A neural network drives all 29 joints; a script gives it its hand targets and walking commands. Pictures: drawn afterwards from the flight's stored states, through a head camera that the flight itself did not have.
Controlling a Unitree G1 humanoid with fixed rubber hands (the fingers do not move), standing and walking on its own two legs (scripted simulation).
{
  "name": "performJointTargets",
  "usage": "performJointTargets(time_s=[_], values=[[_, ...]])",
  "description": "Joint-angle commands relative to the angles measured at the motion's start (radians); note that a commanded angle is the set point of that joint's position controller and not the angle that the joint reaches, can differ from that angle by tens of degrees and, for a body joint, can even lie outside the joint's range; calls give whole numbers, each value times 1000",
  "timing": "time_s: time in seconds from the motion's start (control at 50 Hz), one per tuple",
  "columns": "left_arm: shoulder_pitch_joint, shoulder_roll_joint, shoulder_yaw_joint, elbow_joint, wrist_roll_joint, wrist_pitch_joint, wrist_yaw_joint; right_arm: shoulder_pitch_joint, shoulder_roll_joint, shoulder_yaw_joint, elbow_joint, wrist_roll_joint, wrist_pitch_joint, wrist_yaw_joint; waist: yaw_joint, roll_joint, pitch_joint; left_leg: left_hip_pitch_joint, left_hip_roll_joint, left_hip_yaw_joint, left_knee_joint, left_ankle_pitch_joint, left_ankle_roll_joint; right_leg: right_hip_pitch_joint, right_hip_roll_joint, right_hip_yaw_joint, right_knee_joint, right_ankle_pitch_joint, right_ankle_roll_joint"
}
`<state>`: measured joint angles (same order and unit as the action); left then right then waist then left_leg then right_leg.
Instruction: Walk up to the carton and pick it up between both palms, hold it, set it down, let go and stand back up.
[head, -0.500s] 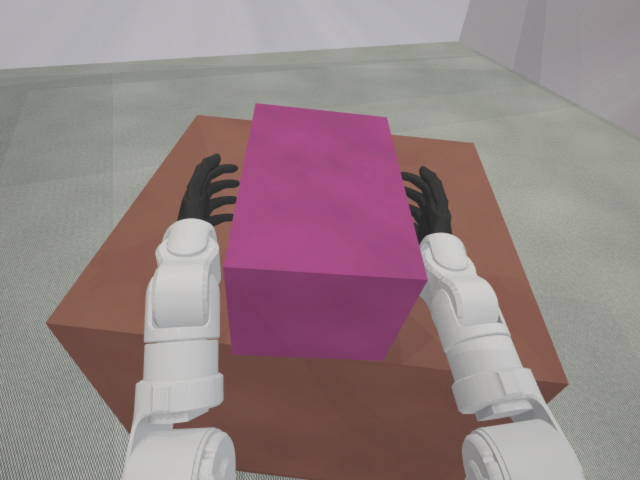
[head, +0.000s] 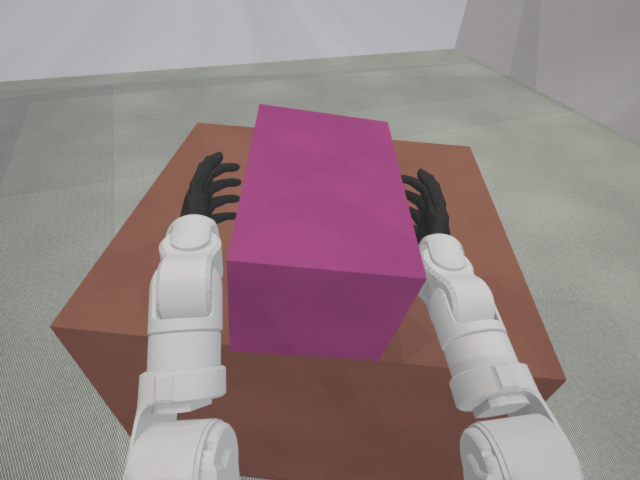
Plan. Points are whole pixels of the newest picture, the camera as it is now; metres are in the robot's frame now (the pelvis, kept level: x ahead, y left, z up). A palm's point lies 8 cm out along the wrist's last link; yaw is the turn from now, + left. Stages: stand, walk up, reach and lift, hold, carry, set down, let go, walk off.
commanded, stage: hold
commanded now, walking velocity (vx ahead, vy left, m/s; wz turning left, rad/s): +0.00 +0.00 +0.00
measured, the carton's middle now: (316, 225) +0.39 +0.01 +0.14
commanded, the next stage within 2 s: set down in 0.04 s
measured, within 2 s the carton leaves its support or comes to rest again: neither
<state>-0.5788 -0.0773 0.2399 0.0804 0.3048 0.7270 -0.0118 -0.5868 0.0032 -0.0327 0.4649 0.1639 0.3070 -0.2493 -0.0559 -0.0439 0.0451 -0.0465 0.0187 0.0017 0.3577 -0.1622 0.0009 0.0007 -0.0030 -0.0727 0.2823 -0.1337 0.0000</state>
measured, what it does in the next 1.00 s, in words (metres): stands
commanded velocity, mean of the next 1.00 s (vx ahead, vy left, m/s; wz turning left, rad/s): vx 0.00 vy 0.00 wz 0.00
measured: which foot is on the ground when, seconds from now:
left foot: down 0.00-1.00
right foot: down 0.00-1.00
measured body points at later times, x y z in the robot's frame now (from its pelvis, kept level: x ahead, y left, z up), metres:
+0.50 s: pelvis +0.02 -0.01 +0.00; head -0.01 +0.02 +0.45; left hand +0.39 +0.14 +0.17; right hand +0.39 -0.14 +0.14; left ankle +0.03 +0.12 -0.75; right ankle +0.03 -0.12 -0.75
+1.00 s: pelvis +0.03 -0.02 +0.00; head +0.02 +0.00 +0.45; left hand +0.40 +0.12 +0.14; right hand +0.42 -0.16 +0.12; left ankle +0.03 +0.12 -0.75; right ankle +0.03 -0.12 -0.75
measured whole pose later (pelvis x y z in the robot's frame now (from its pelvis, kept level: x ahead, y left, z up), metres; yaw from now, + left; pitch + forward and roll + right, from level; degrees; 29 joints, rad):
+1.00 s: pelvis +0.03 -0.02 +0.00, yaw +2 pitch -5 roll -1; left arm -0.53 -0.12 0.23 0.22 0.34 0.45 0.05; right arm -0.59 0.00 -0.07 0.69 0.08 -0.01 -0.18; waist -0.04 -0.05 0.06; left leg -0.07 0.04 -0.04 0.34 -0.18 -0.04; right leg -0.02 0.02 -0.11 0.27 -0.17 -0.03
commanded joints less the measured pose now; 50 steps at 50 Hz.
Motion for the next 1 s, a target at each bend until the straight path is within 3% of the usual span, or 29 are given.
performJointTargets(time_s=[0.0, 0.06, 0.08, 0.1, 0.18, 0.24, 0.32, 0.4, 0.5, 0.64, 0.8, 0.98], values=[[-637, -568, -510, -87, -138, -78, -118, -889, 589, 416, -343, 58, -99, 112, -11, 59, -426, 101, -49, 26, -38, 177, -4, 98, 54, -8, -22, 93, 32], [-656, -562, -510, -71, -142, -84, -116, -900, 580, 387, -333, 56, -111, 123, -13, 54, -416, 86, -44, 12, -46, 115, 0, 85, 53, -21, -16, 92, 38], [-646, -598, -478, -5, -114, -75, -122, -947, 594, 377, -318, 40, -110, 122, 3, 51, -367, 96, -41, 21, -65, 90, 9, 44, 56, -14, -33, 7, 31], [-670, -598, -476, -16, -115, -82, -126, -951, 597, 365, -317, 32, -121, 125, -2, 48, -378, 96, -39, 22, -64, 92, 11, 46, 55, -19, -32, -3, 32], [-695, -620, -518, -39, -137, -146, -122, -971, 587, 342, -342, 7, -201, 145, -12, 91, -502, 187, -37, 20, -20, 198, -16, 52, 58, -40, -20, 90, 30], [-643, -606, -490, 15, -101, -203, -120, -909, 538, 290, -263, -48, -271, 165, -9, 99, -471, 228, -30, 25, -21, 213, -28, 26, 59, -62, -28, 81, 26], [-528, -551, -410, 78, -39, -230, -139, -797, 479, 227, -140, -113, -340, 183, 4, 70, -335, 163, -27, 43, -65, 160, -14, 52, 47, -75, -39, 37, 28], [-485, -541, -408, 64, -31, -234, -151, -795, 463, 251, -151, -114, -388, 181, 7, 43, -328, 130, -32, 55, -54, 233, -10, 116, 44, -72, -30, 128, 29], [-518, -578, -515, -24, -81, -289, -119, -861, 483, 349, -279, -81, -447, 173, 9, 43, -483, 171, -32, 35, 12, 404, -29, 158, 51, -66, 1, 326, 23], [-525, -579, -589, -63, -107, -349, -62, -812, 493, 395, -285, -74, -443, 173, 8, 50, -558, 178, -26, -6, 32, 421, -30, 141, 41, -46, 20, 402, 27], [-487, -557, -511, -6, -77, -328, -71, -768, 464, 342, -170, -74, -413, 174, 12, 43, -485, 123, -31, -3, -3, 351, -24, 159, 30, -37, 21, 414, 41], [-521, -564, -466, 54, -62, -358, -66, -803, 439, 269, -90, -108, -448, 196, 13, 42, -485, 110, -23, 12, -14, 332, -30, 124, 33, -55, 17, 389, 33]])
